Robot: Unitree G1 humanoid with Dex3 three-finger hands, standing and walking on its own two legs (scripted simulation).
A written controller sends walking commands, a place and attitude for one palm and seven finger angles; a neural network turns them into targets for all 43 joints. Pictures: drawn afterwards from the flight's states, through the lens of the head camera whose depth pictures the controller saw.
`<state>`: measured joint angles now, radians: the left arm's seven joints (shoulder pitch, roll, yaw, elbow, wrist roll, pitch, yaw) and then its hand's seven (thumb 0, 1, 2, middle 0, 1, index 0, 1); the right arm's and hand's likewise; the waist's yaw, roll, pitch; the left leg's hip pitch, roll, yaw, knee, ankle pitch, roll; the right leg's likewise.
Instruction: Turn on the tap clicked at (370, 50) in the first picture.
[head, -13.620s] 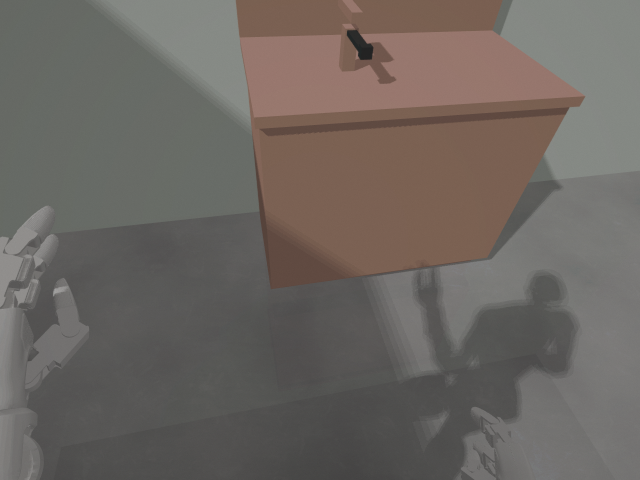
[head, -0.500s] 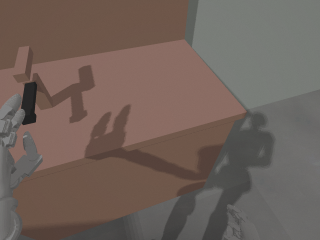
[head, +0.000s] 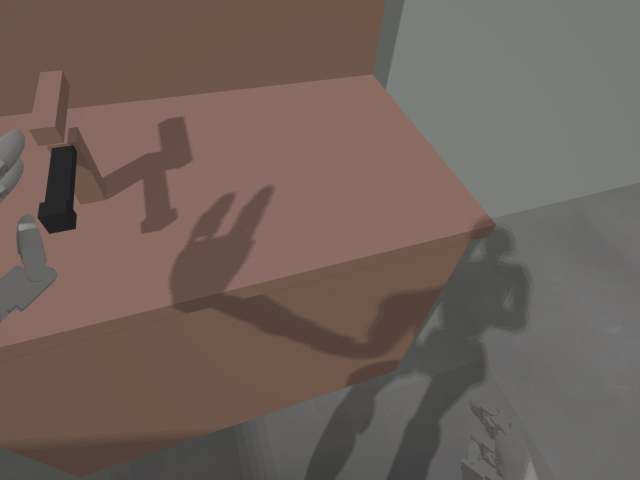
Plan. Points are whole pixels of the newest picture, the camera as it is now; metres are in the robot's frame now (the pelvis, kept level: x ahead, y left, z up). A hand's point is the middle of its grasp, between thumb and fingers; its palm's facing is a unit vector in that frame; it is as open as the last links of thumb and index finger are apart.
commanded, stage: come to a stop and stand still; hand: left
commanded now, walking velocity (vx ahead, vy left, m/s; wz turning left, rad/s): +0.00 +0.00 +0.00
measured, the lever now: (58, 216) +0.35 +0.36 +0.12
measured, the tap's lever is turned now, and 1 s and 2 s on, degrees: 0 0 0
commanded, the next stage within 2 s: look again from close up in 0.62 s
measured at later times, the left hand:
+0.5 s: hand (9, 321) +0.19 +0.28 +0.18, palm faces +0.44 -0.85 -0.29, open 7.4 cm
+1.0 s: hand (53, 304) +0.22 +0.27 +0.16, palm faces +0.39 -0.85 -0.36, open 7.4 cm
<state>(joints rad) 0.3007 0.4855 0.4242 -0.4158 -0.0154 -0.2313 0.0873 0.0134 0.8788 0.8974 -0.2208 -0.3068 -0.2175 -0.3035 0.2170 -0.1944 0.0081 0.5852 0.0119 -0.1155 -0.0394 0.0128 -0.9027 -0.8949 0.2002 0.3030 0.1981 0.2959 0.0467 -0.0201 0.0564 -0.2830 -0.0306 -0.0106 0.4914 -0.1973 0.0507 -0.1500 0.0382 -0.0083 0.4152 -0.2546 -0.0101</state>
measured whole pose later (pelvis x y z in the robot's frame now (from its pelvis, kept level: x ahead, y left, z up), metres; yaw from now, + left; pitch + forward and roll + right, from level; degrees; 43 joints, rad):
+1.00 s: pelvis +0.00 +0.02 +0.00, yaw +0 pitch +0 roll -2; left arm 0.40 0.35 0.34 -0.43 -0.03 -0.20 0.11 0.01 0.89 0.90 -0.21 -0.31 -0.21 -0.30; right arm 0.19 -0.19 0.04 0.57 0.00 -0.11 -0.04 0.01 -0.90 -0.89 0.20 0.30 0.20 0.30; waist 0.03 -0.01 0.03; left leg -0.25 -0.06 0.02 0.40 -0.15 0.08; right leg -0.14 0.01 0.02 0.36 -0.22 0.02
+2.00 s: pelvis +0.00 +0.02 +0.00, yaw +0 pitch -1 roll -2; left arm 0.33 0.38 0.39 -0.46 -0.04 -0.25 0.12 0.02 0.88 0.90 -0.21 -0.31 -0.21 -0.30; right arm 0.22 -0.19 0.03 0.59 0.00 -0.17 -0.03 0.02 -0.90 -0.89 0.20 0.30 0.20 0.30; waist 0.04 -0.05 0.05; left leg -0.27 -0.06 0.02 0.47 -0.19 0.08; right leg -0.15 0.01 0.02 0.41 -0.25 0.02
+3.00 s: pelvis -0.03 -0.03 -0.01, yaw +2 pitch -4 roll +0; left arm 0.29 0.34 0.34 -0.33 -0.10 -0.07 0.15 0.02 0.88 0.90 -0.22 -0.31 -0.22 -0.30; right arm 0.16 -0.23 0.04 0.68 -0.03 -0.11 -0.05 0.01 -0.90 -0.89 0.20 0.30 0.20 0.30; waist 0.07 0.02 0.01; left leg -0.31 -0.02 -0.04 0.59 -0.22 0.01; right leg -0.20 0.06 -0.05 0.59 -0.33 -0.06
